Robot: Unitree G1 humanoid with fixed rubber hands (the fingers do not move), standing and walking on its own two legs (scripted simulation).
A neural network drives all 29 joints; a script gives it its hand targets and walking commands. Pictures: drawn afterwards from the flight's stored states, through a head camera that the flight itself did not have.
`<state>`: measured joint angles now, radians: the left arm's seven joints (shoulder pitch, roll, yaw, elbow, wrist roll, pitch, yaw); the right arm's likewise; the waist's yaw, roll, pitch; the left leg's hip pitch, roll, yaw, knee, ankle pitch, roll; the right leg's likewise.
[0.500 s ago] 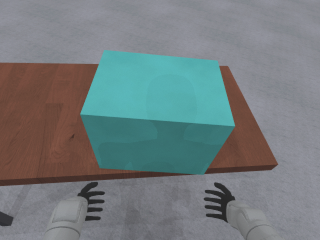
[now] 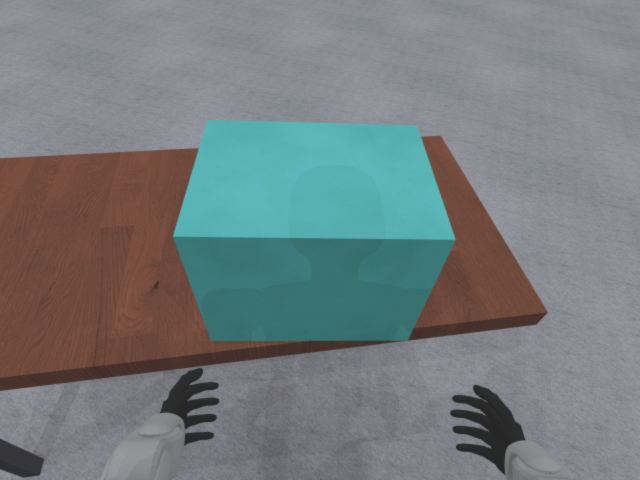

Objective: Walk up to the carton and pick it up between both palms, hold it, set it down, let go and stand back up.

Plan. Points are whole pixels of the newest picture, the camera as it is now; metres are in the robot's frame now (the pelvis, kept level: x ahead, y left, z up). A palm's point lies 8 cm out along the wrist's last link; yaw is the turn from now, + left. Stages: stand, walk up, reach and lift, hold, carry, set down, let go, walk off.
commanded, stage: reach and lift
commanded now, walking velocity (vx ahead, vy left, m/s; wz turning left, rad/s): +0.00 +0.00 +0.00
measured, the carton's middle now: (312, 235) +0.46 +0.02 +0.03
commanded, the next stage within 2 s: none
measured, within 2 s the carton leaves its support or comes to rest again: neither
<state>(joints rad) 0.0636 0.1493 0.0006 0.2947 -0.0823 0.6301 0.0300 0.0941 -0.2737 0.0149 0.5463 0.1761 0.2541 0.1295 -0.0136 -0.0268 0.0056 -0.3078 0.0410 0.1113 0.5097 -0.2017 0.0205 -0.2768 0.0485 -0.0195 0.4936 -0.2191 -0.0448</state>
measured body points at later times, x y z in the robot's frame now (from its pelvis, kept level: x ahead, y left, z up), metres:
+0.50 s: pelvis +0.02 +0.01 +0.01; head +0.03 +0.01 +0.46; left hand +0.20 +0.24 -0.06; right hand +0.18 -0.23 -0.06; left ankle +0.04 +0.10 -0.74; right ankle +0.03 -0.09 -0.74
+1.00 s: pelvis +0.03 +0.00 +0.01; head +0.03 +0.01 +0.46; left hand +0.20 +0.25 -0.04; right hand +0.20 -0.25 -0.04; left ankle +0.04 +0.10 -0.74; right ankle +0.03 -0.09 -0.74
